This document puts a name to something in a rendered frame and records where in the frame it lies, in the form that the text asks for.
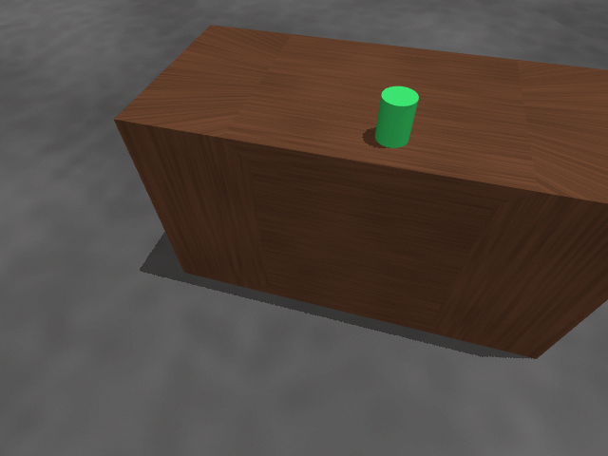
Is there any can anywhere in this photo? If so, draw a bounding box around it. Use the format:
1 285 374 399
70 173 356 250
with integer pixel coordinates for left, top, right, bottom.
375 86 419 148

